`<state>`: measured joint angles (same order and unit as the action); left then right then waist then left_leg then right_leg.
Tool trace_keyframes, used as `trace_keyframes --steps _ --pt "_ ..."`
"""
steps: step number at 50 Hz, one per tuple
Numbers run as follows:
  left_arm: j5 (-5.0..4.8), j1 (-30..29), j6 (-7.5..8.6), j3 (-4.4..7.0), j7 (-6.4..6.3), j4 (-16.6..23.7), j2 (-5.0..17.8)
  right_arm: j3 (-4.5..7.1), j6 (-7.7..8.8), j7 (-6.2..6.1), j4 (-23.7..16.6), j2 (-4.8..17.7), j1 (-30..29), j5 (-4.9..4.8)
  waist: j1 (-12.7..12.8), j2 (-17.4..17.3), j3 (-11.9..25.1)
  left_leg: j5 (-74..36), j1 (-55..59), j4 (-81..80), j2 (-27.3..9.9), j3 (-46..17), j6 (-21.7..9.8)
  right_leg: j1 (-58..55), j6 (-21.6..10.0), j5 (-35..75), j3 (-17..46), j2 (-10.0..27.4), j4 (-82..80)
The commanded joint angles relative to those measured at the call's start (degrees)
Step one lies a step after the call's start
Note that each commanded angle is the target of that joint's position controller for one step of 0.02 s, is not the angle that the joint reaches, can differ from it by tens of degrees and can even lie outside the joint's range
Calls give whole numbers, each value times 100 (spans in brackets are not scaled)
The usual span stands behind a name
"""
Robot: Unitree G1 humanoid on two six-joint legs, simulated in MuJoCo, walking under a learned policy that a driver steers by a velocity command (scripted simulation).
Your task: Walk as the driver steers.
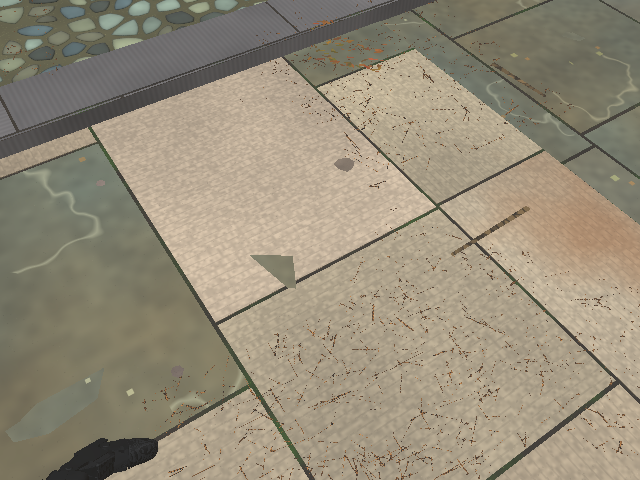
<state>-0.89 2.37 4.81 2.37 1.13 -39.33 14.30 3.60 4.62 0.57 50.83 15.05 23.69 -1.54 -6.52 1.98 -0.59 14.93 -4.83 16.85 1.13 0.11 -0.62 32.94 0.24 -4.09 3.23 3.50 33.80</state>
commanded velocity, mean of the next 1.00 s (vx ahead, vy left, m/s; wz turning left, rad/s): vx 0.50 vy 0.00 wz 0.52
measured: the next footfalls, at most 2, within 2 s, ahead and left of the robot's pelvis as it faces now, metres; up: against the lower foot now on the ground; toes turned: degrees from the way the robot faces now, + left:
right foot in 0.08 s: +0.19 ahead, -0.14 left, +0.00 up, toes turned +3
left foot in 0.58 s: +0.41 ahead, +0.19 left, +0.00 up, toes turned +24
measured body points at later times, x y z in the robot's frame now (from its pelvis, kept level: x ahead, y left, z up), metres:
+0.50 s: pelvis +0.24 +0.00 -0.01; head +0.27 +0.01 +0.44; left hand +0.18 +0.29 -0.13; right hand +0.52 -0.17 -0.09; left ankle +0.37 +0.18 -0.70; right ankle +0.15 -0.14 -0.74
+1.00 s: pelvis +0.49 +0.13 +0.00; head +0.51 +0.16 +0.45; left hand +0.55 +0.46 -0.08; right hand +0.70 -0.09 -0.10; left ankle +0.38 +0.17 -0.74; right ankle +0.73 +0.09 -0.71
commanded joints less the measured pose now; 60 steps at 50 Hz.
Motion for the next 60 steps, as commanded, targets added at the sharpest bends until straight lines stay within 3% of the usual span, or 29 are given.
trace_keyframes --steps 1,3,4,5,6,7,9,11,15,20,25,27,29,30,31,32,33,34,36,40,45,50,53,54,55,56,57,59,60 --pt "-46 -171 165 173 42 438 584 229 8 -60 -367 1064 -239 -54 471 -892 52 -1125 -277 -207 -1421 -1309 -931 -876 -91 38 -128 -226 -561" --pt "8 669 190 333 -17 185 864 172 -20 -85 -389 922 -283 -19 926 -810 464 -1526 -601 675 -1088 -1118 -668 -2317 -316 -34 -186 -238 -857" --pt "126 1577 195 454 -90 68 1221 46 4 -73 -533 579 -411 66 1361 -353 1130 -952 -1397 2197 -694 -779 -422 -3692 -664 -129 622 637 -778" --pt "206 2081 101 565 -113 -16 1709 -105 94 -94 -710 53 141 64 1227 1167 1823 1280 -3383 4179 -22 -131 -74 -5419 -1397 -658 2684 2055 -1056" --pt "170 2243 85 484 -91 -84 1348 -10 139 -103 -693 481 123 -62 1317 1220 1838 1871 -4079 5212 -153 -632 -60 -5219 -1592 -1599 3630 2150 -1482" --pt "96 1963 99 378 -77 -78 1022 96 119 -103 -752 812 -200 -117 1264 818 1140 1413 -4365 5563 -400 -732 -94 -4648 -1407 -1751 2890 1952 -1602" --pt "98 1250 112 239 -30 -69 599 126 16 -111 -804 741 -546 -21 948 484 422 602 -4085 5332 -718 -603 -65 -3427 -1175 -1104 1699 1464 -1965" --pt "138 907 160 228 -17 -129 476 132 -129 -69 -841 555 -525 -22 673 582 116 202 -3637 5071 -904 -618 -26 -2687 -1081 -462 938 1234 -2327" --pt "164 998 236 337 -89 -345 694 105 -246 -30 -1064 376 -830 22 601 200 -27 -537 -3806 4544 -922 -643 115 -2584 -1164 644 32 1251 -2555" --pt "119 1204 164 410 -173 -519 970 11 -217 146 -1391 244 -1737 40 899 87 -253 -1700 -3547 2935 -809 -227 29 -2740 -969 687 -866 1144 -2583" --pt "-24 1518 1 499 -181 -702 1243 24 -237 299 -1796 364 -2371 23 1037 108 -444 -1029 -3501 2154 -640 174 -285 -3551 -771 1176 -1211 1403 -2190" --pt "-63 1473 -76 544 -204 -697 1428 122 -263 314 -1844 548 -2121 42 794 303 -142 -420 -2817 2068 -266 526 -515 -3730 -648 3059 -1417 1390 -1423" --pt "-85 1429 -153 510 -239 -668 1401 431 -297 232 -1469 1062 -583 19 -52 182 715 -655 -578 1599 306 722 -880 -3126 -371 3902 -1721 1054 718" --pt "115 1588 -106 370 -242 -530 1039 620 -359 93 -1320 1630 185 4 -246 -730 1240 -923 1176 1540 -662 -827 -1259 -1507 -74 1438 -1738 761 2652" --pt "210 1979 84 147 -164 -193 368 604 -275 111 -1465 2081 -152 16 475 -1827 1879 356 2563 615 -1894 -4223 -2310 713 197 -3096 -725 -431 4345" --pt "-37 1215 268 244 -100 -119 941 463 -196 164 -1550 1557 38 36 -42 -988 2067 681 2598 19 -2015 -4585 -2174 1295 77 -2913 203 -283 4746" --pt "-173 857 342 273 -77 16 1050 382 -129 179 -1472 1293 -129 67 9 -830 1271 221 2035 3 -1867 -3756 -1935 1663 -46 -2361 126 -77 4552" --pt "-65 857 370 244 -125 -36 970 326 -104 168 -1516 1129 -475 42 271 -372 854 -340 1178 43 -1605 -3072 -1750 1393 -93 -1879 128 171 4092" --pt "106 1043 270 312 -161 -122 1029 228 -105 123 -1707 844 -1076 151 713 -430 530 -1257 -97 -135 -1237 -2292 -1589 563 -41 -1403 186 436 3422" --pt "201 830 72 260 -178 -12 771 266 -49 2 -1634 981 -981 114 786 -409 323 -2030 -840 -391 -983 -1726 -1646 365 263 -779 22 304 2457" --pt "140 -245 129 135 -86 247 545 295 -113 -121 -1443 1054 -554 38 366 -641 100 -1322 -946 -272 -645 -1459 -1260 25 343 822 -21 -109 337" --pt "51 -603 249 208 49 418 802 303 -192 -155 -1288 1036 -241 -3 282 -790 50 -906 -418 281 -908 -2173 -1142 -353 171 540 138 -322 -494" --pt "43 149 325 343 29 260 987 280 -248 -166 -1347 925 -423 13 728 -1011 274 -1286 -341 971 -762 -2401 -913 -1436 -123 50 -11 -390 -897" --pt "134 800 356 428 -12 175 1191 181 -231 -145 -1429 656 -481 48 1049 -823 839 -1308 -698 1960 -456 -2113 -711 -2634 -399 32 330 76 -805" --pt "258 1633 348 531 -54 81 1632 66 -195 -149 -1550 301 -48 48 1111 245 1748 -101 -2199 3835 191 -1362 -304 -4688 -1069 -423 1992 1314 -815" --pt "162 2005 272 556 12 -157 1619 23 -151 -169 -1583 378 399 -51 988 1737 2065 1939 -3599 5204 375 -1033 -106 -5399 -1630 -1899 4173 2060 -1464" --pt "58 1800 242 422 25 -90 1124 131 -152 -163 -1449 864 159 -87 1092 977 1300 1602 -4089 5739 58 -1205 -62 -4848 -1472 -2796 3928 1894 -1709" --pt "124 1304 144 295 9 -63 801 147 -168 -140 -1602 902 -711 45 1028 215 270 814 -3991 5587 -271 -861 -50 -3423 -1205 -1921 2463 1399 -1874" --pt "156 1148 138 244 2 -90 681 160 -163 -118 -1643 830 -856 84 899 231 65 577 -3808 5268 -431 -858 -67 -2962 -1180 -1414 2036 1197 -2008"
Velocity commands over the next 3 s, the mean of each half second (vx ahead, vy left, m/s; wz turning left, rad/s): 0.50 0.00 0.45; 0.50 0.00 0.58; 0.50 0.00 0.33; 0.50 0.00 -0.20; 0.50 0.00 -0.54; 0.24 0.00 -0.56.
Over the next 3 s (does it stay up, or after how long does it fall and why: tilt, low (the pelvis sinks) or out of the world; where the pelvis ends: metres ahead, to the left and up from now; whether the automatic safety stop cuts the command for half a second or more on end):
stays up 1.32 0.67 0.00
